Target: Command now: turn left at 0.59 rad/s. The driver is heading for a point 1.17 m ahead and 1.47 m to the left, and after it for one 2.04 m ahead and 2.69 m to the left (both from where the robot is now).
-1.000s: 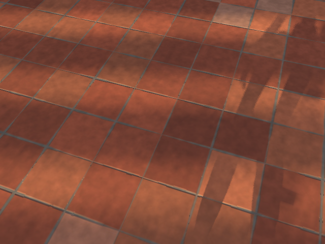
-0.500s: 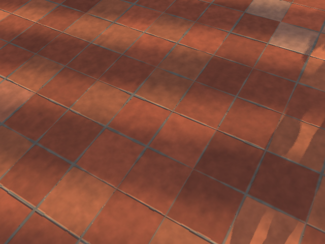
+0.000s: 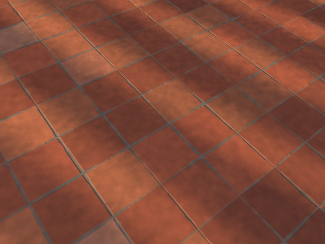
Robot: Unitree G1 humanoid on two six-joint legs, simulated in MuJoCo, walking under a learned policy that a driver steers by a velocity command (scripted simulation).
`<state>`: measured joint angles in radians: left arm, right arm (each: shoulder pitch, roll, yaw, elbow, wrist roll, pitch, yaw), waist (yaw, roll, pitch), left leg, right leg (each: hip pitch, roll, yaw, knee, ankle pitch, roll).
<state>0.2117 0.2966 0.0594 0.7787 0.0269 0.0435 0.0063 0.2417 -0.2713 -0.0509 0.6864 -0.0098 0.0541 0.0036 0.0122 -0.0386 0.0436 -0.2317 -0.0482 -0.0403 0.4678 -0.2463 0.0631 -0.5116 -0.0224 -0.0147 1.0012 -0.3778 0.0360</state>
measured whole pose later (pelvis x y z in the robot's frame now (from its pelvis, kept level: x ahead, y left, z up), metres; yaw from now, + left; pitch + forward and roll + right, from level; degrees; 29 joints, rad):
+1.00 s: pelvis -0.03 +0.01 +0.00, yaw +35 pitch +1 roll -2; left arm 0.19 0.32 0.06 0.71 0.02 0.06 0.00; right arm 0.23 -0.30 -0.05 0.67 0.00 0.04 0.01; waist 0.00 -0.04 0.07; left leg -0.22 -0.09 -0.10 0.42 -0.20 0.08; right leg -0.49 -0.02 0.02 1.02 -0.37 0.05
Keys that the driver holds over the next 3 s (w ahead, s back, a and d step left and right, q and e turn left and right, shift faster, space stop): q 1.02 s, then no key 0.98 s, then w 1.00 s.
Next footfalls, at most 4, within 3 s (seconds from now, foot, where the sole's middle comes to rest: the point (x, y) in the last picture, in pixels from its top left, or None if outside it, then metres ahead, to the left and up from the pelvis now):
0.32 right None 0.07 -0.11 -0.78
0.76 left None -0.03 0.09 -0.78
1.30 right None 0.09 -0.05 -0.78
1.56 left None -0.07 0.09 -0.78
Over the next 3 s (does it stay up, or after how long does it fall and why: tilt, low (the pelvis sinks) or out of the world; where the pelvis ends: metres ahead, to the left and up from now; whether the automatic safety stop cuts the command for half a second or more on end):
stays up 0.30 0.26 0.00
